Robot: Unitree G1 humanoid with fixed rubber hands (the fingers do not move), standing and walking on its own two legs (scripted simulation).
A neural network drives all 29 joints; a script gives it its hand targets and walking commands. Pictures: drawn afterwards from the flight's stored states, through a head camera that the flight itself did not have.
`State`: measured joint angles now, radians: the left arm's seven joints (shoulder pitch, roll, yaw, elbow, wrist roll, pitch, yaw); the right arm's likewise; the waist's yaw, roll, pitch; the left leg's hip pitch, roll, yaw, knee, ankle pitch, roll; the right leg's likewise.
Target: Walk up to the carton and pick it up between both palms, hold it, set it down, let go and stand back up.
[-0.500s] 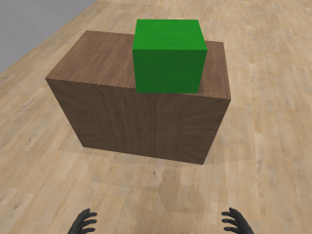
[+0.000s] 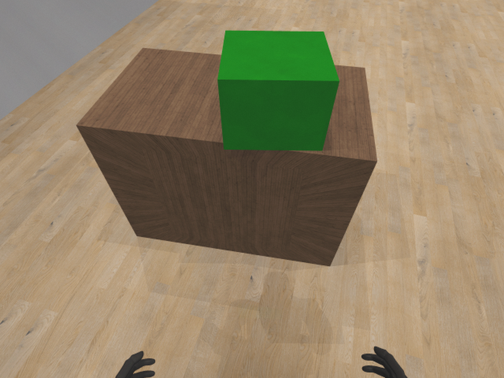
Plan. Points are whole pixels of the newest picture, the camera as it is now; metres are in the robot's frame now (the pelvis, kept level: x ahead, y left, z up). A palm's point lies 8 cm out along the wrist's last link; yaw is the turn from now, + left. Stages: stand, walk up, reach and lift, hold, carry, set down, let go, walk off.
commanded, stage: stand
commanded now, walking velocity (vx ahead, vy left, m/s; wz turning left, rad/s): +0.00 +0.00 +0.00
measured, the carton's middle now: (273, 90) +0.82 -0.06 -0.01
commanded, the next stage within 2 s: walk up in 1.24 s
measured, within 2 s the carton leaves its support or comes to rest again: neither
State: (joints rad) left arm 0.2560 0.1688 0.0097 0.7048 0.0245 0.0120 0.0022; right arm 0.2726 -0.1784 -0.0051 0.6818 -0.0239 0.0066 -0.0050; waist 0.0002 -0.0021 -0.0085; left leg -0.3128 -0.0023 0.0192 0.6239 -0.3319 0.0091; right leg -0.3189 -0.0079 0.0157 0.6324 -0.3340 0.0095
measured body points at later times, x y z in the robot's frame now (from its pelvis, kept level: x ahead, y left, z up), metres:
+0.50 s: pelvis +0.00 +0.00 +0.00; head +0.01 +0.00 +0.45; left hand +0.09 +0.23 -0.13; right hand +0.09 -0.23 -0.12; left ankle +0.00 +0.11 -0.73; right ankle +0.00 -0.12 -0.73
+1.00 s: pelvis -0.01 +0.00 +0.01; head +0.00 +0.00 +0.46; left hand +0.03 +0.23 -0.14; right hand +0.03 -0.24 -0.13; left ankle +0.00 +0.11 -0.73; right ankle +0.00 -0.12 -0.73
